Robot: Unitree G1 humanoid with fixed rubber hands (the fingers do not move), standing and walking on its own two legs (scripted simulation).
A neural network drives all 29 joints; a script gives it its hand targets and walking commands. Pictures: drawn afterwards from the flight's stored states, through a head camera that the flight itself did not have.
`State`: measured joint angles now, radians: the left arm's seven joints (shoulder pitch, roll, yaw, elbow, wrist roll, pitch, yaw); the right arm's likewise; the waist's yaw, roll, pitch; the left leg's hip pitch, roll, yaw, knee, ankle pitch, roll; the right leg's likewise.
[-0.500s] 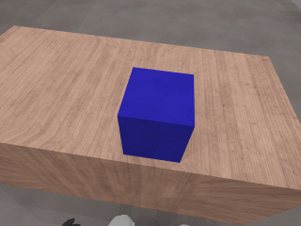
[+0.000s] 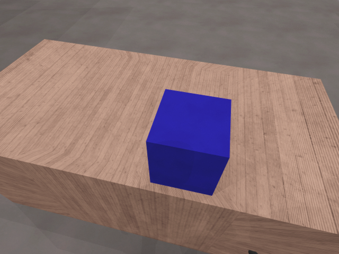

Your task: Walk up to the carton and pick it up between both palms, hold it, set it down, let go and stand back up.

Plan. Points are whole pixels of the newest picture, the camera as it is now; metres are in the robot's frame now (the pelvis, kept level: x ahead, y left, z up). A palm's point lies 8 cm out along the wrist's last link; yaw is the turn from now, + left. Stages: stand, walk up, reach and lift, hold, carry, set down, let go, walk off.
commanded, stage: walk up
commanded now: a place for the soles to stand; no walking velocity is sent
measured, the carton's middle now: (188, 142) +0.42 -0.04 -0.02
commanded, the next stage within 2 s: stand in 1.74 s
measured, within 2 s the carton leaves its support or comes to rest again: neither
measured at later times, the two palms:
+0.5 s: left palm out of the picture +0.03 +0.29 -0.15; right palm out of the picture +0.05 -0.22 -0.13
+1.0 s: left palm out of the picture +0.03 +0.34 -0.13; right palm out of the picture +0.04 -0.15 -0.14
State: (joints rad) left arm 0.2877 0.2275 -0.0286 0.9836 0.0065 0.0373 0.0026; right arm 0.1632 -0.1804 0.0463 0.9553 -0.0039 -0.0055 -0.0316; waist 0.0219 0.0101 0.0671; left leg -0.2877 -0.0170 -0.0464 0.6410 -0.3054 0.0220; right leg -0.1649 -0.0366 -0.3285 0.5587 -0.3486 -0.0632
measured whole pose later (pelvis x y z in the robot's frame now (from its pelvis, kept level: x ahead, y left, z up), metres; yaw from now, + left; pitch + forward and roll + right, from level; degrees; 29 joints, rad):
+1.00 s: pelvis -0.05 +0.09 -0.01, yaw -6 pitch -3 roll +1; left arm 0.25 0.23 0.05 0.84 0.01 0.01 0.05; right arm 0.09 -0.19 -0.01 0.86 -0.03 0.06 -0.03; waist 0.00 0.00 0.15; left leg -0.33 -0.05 0.17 0.67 -0.29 0.12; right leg -0.41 0.01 0.07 1.00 -0.56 0.00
